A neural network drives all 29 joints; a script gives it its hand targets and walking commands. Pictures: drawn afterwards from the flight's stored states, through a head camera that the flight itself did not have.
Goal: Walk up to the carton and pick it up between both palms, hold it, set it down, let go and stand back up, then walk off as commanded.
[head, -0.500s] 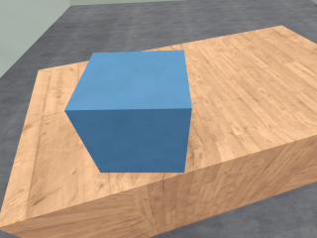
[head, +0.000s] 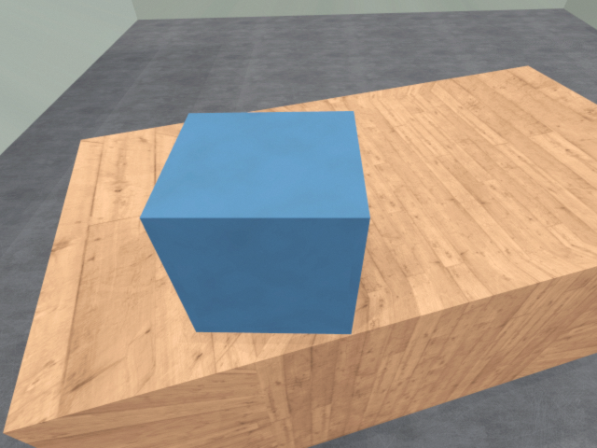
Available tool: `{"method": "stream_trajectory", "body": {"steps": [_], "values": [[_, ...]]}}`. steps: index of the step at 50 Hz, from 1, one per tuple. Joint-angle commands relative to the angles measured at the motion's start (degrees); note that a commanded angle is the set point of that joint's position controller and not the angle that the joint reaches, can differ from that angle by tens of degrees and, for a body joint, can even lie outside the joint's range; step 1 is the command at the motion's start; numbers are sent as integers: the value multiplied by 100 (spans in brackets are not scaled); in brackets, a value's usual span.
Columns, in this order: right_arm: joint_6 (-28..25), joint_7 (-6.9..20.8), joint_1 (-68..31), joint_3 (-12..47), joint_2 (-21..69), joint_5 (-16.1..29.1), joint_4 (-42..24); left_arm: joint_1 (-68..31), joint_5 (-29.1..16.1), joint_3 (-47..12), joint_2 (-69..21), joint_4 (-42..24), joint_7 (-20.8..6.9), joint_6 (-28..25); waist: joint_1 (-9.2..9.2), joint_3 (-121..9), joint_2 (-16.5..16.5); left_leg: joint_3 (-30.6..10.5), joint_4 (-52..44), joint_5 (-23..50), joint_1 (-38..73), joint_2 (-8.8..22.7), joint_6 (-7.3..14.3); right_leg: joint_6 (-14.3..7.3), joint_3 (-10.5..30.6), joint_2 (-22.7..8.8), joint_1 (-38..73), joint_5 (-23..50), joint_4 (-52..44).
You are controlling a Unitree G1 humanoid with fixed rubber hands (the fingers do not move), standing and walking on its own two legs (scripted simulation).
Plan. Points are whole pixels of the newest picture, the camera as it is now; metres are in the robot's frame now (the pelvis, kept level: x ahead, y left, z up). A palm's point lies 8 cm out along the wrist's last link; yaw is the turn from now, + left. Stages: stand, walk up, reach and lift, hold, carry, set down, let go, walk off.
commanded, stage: stand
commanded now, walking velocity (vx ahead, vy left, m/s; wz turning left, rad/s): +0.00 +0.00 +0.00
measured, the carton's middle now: (271, 226) +0.46 +0.06 +0.04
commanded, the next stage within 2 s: walk up in 1.04 s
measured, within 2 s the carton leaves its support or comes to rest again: neither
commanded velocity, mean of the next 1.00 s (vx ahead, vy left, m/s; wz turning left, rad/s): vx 0.00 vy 0.00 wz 0.00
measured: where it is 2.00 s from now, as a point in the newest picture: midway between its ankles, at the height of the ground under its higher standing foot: outside the picture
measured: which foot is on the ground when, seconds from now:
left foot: down 0.00-1.00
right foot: down 0.00-1.00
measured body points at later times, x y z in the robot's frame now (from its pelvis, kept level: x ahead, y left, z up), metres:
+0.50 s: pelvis +0.00 +0.01 +0.00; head +0.01 +0.00 +0.45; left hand +0.09 +0.30 -0.13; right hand +0.09 -0.28 -0.14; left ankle +0.02 +0.14 -0.74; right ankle +0.01 -0.11 -0.74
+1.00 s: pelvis +0.01 +0.01 +0.00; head +0.02 +0.00 +0.45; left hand +0.10 +0.30 -0.13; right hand +0.09 -0.28 -0.13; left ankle +0.02 +0.14 -0.74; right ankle +0.01 -0.11 -0.74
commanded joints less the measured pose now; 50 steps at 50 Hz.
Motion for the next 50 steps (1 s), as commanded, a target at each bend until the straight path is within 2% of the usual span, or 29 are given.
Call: {"method": "stream_trajectory", "body": {"steps": [1, 2, 5, 6, 7, 8, 9, 15, 16, 17, 21, 22, 26, 27, 28, 29, 31, 32, 33, 34, 35, 36, 38, 40, 42, 44, 46, 49, 50], "values": [[-127, -66, -335, -239, -1145, 17, -286, -333, -6, 205, 1295, -374, 60, -120, 13, -573, 182, -527, -702, 371, 39, 568, 337, -67, 639, -735, 103, 504, -597], [-138, -69, -411, -262, -1239, 7, -304, -296, -31, 184, 1183, -327, 46, -115, 101, -509, 240, -536, -761, 279, -91, 561, 299, -56, 651, -712, 153, 389, -582], [-132, -66, -354, -257, -1247, 10, -278, -399, 29, 196, 1191, -354, 38, -87, 42, -438, 0, -512, -795, 259, -87, 596, 307, -61, 588, -696, 161, 481, -577], [-163, -75, -300, -271, -1213, 15, -279, -264, -2, 190, 1177, -320, 43, -89, 0, -389, 252, -491, -766, 371, -94, 549, 284, -74, 640, -739, 213, 729, -587], [-164, -69, -220, -230, -1131, 11, -232, -214, 10, 217, 1281, -290, 33, -138, 25, -576, -61, -562, -806, 442, 95, 584, 278, -59, 612, -702, 147, 442, -584], [-152, -60, -329, -289, -1272, -10, -267, -236, 8, 166, 1202, -279, 39, -107, 31, -532, 132, -522, -764, 409, 23, 608, 312, -26, 608, -727, 175, 633, -616], [-147, -71, -321, -285, -1250, 9, -208, -300, 20, 173, 1189, -289, 52, -122, 14, -602, -73, -585, -773, 498, 76, 586, 327, -72, 596, -715, 211, 670, -595], [-144, -80, -217, -265, -1229, 47, -192, -241, 13, 164, 1226, -293, 58, -100, -42, -423, -12, -455, -765, 547, 145, 547, 294, -22, 623, -732, 79, 655, -689], [-129, -76, -222, -276, -1281, 10, -169, -154, 5, 190, 1328, -287, 72, -105, 38, -480, 128, -463, -728, 512, 102, 511, 286, -35, 629, -769, 208, 724, -732], [-126, -59, -352, -286, -1203, 38, -221, -249, 34, 177, 1271, -277, 86, -105, -41, -457, 35, -496, -757, 562, 143, 523, 284, -65, 627, -729, 121, 835, -638], [-115, -29, -350, -320, -1333, -14, -170, -221, -20, 181, 1194, -291, 75, -104, 59, -489, 4, -534, -805, 619, 132, 556, 325, -48, 599, -760, 218, 674, -657], [-111, -31, -375, -275, -1188, 25, -229, -269, 6, 209, 1398, -279, 85, -111, 9, -495, -306, -541, -736, 620, 207, 596, 332, -45, 592, -752, 123, 635, -735], [-127, -64, -348, -247, -1147, 43, -182, -217, -8, 172, 1225, -342, 65, -100, 3, -497, -4, -523, -868, 516, 194, 571, 328, -32, 675, -777, 150, 688, -673], [-135, -38, -377, -257, -1236, -3, -151, -172, -6, 169, 1190, -270, 67, -86, 85, -542, 25, -502, -813, 439, 108, 546, 317, -44, 626, -800, 231, 623, -699], [-119, -37, -266, -276, -1254, 10, -185, -223, 10, 178, 1252, -298, 84, -97, -6, -280, 40, -524, -913, 404, -28, 538, 288, -51, 604, -774, 170, 577, -625], [-126, -20, -317, -254, -1228, 12, -146, -341, 19, 189, 1257, -318, 82, -59, -6, -497, -164, -544, -856, 428, 82, 575, 291, -39, 535, -757, 219, 500, -633], [-116, -29, -331, -280, -1239, 29, -186, -237, 16, 192, 1340, -303, 79, -83, 19, -415, -139, -531, -843, 537, 177, 571, 318, -53, 606, -751, 62, 441, -738], [-107, -41, -305, -303, -1273, 11, -170, -291, 39, 209, 1336, -314, 83, -77, -40, -459, 117, -459, -883, 509, 145, 526, 268, -23, 593, -768, 176, 641, -704], [-128, -38, -251, -278, -1215, 29, -200, -195, 21, 195, 1340, -305, 86, -84, -23, -472, -74, -542, -819, 678, 196, 574, 300, -23, 577, -773, 209, 645, -714], [-116, -55, -159, -256, -1262, 17, -144, -131, 2, 178, 1248, -265, 84, -93, 5, -303, 118, -459, -824, 603, 100, 542, 310, -24, 629, -802, 154, 638, -759], [-106, -70, -247, -287, -1327, 17, -119, -178, 24, 184, 1272, -304, 91, -96, 46, -388, -50, -517, -832, 661, 119, 541, 305, -18, 624, -794, 216, 685, -723], [-109, -63, -158, -288, -1277, 25, -146, -258, 1, 195, 1346, -326, 88, -89, -46, -645, -42, -467, -793, 720, 271, 551, 303, -28, 625, -797, 290, 804, -660], [-101, -56, -255, -264, -1244, 12, -186, -141, 5, 197, 1251, -304, 77, -98, 67, -424, 26, -485, -802, 640, 21, 540, 320, -11, 598, -791, 301, 779, -689], [-93, -52, -209, -270, -1231, 24, -166, -255, 50, 232, 1368, -319, 99, -81, 10, -562, -139, -466, -803, 667, 175, 569, 302, -11, 579, -796, 336, 771, -700], [-102, -65, -259, -262, -1289, 8, -154, -217, 42, 189, 1221, -315, 97, -76, 11, -433, 27, -445, -820, 633, 92, 534, 301, -13, 629, -819, 275, 888, -745], [-106, -63, -220, -229, -1172, 47, -179, -247, -4, 206, 1272, -312, 97, -72, -1, -473, -155, -484, -804, 739, 95, 556, 310, -39, 588, -823, 282, 891, -677], [-99, -62, -277, -238, -1164, 34, -170, -378, 16, 228, 1349, -355, 108, -90, -44, -489, -10, -498, -870, 881, 221, 558, 281, -16, 539, -780, 245, 777, -670], [-112, -56, -286, -267, -1297, 22, -168, -203, -2, 171, 1227, -282, 81, -70, 38, -719, -169, -460, -735, 1008, 300, 603, 280, 13, 515, -813, 391, 910, -706], [-126, -80, -266, -268, -1281, 58, -161, -199, 43, 190, 1238, -337, 62, -96, 1, -531, 65, -453, -754, 910, 161, 542, 263, -29, 563, -816, 343, 1046, -678]]}}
